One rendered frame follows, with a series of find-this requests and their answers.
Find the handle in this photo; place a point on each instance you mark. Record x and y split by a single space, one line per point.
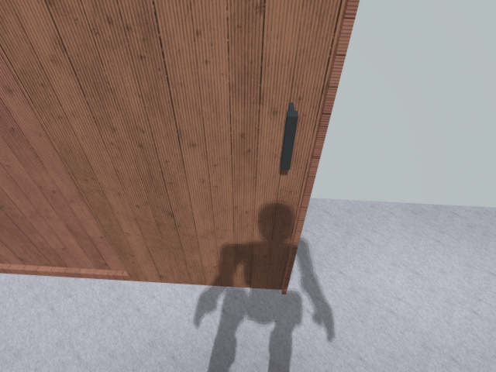
289 136

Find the wardrobe door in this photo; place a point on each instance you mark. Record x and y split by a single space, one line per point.
44 218
170 117

